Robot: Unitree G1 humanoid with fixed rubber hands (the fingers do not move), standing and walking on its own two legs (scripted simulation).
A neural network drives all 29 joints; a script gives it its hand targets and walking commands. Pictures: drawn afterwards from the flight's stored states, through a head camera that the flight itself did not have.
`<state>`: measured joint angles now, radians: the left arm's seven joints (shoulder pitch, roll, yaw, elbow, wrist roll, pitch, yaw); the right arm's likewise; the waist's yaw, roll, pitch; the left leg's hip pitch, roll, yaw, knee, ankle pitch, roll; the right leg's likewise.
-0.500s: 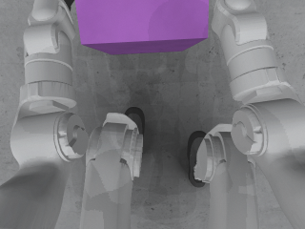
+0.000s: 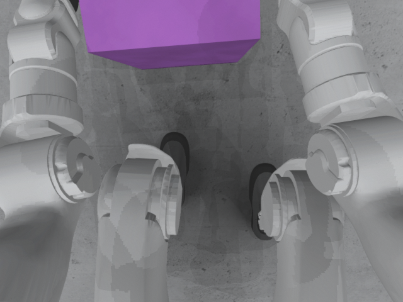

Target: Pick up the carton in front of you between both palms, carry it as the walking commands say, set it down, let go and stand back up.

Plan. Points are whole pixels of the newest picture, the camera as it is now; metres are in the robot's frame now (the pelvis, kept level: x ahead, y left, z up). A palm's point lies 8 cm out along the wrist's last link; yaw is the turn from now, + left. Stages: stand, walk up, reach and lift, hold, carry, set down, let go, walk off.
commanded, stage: set down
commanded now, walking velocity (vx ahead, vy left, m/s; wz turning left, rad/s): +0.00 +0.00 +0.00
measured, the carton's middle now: out of the picture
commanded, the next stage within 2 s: let go in 1.74 s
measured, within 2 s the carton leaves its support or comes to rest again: neither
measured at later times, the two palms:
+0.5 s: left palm out of the picture +0.50 +0.29 -0.18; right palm out of the picture +0.57 -0.02 -0.18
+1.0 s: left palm out of the picture +0.52 +0.33 -0.08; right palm out of the picture +0.60 -0.03 -0.08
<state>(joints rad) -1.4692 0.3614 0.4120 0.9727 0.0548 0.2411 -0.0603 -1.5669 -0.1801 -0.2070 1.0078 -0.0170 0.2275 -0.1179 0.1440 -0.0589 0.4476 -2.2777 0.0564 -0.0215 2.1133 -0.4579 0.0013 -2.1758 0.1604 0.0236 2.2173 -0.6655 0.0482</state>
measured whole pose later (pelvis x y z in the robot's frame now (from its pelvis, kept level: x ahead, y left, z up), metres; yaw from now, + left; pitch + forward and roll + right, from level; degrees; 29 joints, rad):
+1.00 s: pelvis +0.00 +0.00 +0.04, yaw +2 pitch +38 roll -2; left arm -1.47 0.44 0.29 1.02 -0.14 0.17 0.02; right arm -1.54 -0.31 -0.11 0.97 0.09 0.25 -0.16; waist 0.14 -0.05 0.33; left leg -2.20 0.00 -0.04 1.97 -0.43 -0.01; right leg -2.07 0.10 0.00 2.08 -0.66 0.03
